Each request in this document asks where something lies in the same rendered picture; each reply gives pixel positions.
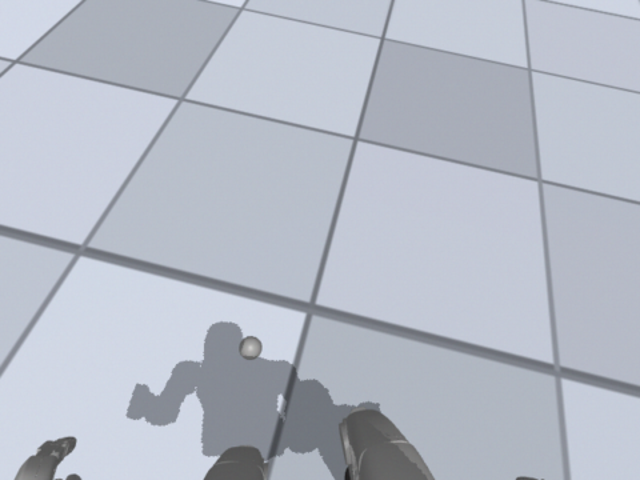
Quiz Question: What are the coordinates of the left robot hand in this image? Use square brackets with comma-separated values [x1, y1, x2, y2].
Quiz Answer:
[14, 437, 82, 480]

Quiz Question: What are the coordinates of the ball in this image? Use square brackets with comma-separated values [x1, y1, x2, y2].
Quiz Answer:
[239, 336, 262, 360]

